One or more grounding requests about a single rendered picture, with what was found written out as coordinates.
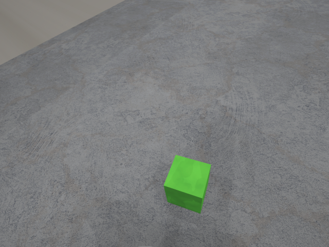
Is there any carton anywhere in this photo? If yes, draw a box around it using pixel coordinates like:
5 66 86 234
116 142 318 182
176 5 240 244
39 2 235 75
164 155 211 213

